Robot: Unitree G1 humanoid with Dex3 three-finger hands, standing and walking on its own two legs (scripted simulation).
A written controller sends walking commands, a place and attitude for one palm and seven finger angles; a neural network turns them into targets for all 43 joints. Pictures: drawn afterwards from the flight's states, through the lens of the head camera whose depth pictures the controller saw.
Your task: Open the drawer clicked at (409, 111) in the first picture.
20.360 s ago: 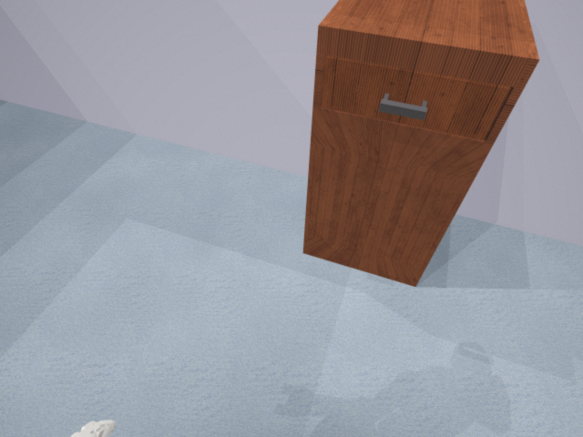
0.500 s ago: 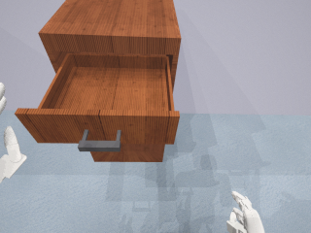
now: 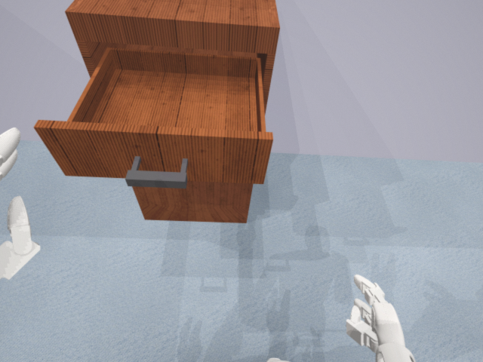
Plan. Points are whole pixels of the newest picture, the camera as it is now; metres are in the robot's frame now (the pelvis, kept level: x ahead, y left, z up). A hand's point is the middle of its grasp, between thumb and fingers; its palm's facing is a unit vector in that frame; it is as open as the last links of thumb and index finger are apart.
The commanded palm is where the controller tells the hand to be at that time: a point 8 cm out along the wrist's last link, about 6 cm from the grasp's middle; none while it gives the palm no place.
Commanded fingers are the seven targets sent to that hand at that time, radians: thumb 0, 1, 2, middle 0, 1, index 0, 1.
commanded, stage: stop stepping back and stand still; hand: left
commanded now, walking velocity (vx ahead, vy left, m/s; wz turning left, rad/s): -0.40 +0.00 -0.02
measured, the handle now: (159, 170) +0.44 +0.18 +0.02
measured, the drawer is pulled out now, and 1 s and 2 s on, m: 0.30 0.30 0.30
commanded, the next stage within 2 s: let the arm hang, fingers relaxed in 0.82 s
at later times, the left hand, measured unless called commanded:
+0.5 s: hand out of the picture +0.09 +0.19 +0.19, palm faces +0.35 -0.81 -0.46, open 7.4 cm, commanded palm +0.02 +0.25 +0.21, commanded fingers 0.00 0.90 0.90 -0.20 -0.30 -0.20 -0.30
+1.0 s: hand out of the picture +0.10 +0.22 +0.11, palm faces +0.32 -0.81 -0.49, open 7.4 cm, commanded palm none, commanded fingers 0.00 0.90 0.90 -0.20 -0.30 -0.20 -0.30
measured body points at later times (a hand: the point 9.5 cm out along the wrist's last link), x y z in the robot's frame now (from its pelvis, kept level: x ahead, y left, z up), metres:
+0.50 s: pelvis -0.11 -0.03 +0.01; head -0.11 -0.03 +0.46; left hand +0.06 +0.23 +0.21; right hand +0.01 -0.31 -0.08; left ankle -0.12 +0.09 -0.73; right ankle -0.05 -0.11 -0.73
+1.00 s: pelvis -0.11 -0.04 -0.01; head -0.13 -0.06 +0.44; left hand +0.07 +0.26 +0.13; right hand +0.06 -0.26 -0.11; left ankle -0.10 +0.09 -0.73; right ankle -0.04 -0.10 -0.73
